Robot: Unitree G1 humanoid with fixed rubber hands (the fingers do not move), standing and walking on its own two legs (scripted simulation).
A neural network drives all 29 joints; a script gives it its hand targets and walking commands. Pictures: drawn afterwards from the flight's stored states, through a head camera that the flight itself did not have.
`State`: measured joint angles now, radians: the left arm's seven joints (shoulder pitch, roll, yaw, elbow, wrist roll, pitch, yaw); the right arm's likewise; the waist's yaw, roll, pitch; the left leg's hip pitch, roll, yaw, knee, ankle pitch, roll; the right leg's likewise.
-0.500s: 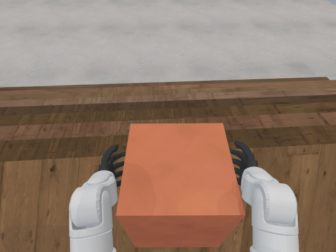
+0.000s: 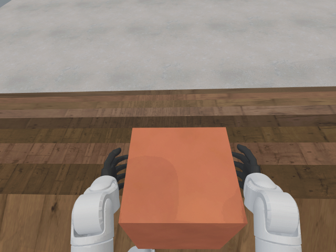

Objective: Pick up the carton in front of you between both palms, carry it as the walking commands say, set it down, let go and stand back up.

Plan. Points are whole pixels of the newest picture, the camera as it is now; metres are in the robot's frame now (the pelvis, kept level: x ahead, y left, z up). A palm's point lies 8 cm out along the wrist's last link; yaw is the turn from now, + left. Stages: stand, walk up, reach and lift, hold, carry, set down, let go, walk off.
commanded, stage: carry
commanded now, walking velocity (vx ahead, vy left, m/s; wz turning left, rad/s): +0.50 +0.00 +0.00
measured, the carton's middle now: (178, 192) +0.27 +0.01 +0.00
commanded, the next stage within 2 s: none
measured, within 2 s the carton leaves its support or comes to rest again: neither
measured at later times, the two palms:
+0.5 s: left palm (132, 65) +0.67 +0.17 +0.09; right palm (223, 60) +0.66 -0.13 +0.10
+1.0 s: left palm (139, 34) +0.94 +0.19 +0.07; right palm (208, 30) +0.95 -0.11 +0.07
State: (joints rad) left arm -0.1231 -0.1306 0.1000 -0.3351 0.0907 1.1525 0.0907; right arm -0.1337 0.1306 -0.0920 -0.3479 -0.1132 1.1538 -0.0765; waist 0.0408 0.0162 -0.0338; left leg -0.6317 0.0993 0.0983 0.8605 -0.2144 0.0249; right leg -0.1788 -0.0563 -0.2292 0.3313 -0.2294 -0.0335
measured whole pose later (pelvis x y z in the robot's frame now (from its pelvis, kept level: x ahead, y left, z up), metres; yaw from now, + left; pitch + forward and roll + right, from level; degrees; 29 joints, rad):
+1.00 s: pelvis +0.59 +0.02 -0.08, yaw -3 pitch +3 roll -3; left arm -0.69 -0.04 0.19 0.02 0.04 1.17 0.15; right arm -0.62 0.04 -0.28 -0.09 -0.09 1.19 -0.10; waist 0.13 0.02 -0.02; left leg -0.64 0.03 -0.01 0.69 0.23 0.05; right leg -0.26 0.05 -0.04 0.92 -0.72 -0.03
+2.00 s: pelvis +1.35 +0.10 -0.48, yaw +2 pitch +3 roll +0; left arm -0.66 0.04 0.15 0.30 -0.02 1.09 0.16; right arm -0.58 0.03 -0.20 0.19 -0.10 1.09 -0.10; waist 0.00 0.03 -0.07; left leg -0.41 -0.07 0.06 0.62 -0.23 0.11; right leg -0.43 0.12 -0.06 1.63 -0.69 -0.06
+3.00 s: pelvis +2.25 +0.06 -0.88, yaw -2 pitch +0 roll +2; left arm -0.49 -0.04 0.26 0.18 0.09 1.05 0.11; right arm -0.66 -0.05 -0.04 0.41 0.07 1.00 -0.16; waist -0.12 -0.03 -0.06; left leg -0.33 -0.11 0.14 1.25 -0.45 0.12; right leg -0.56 0.01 -0.01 0.66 0.30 -0.07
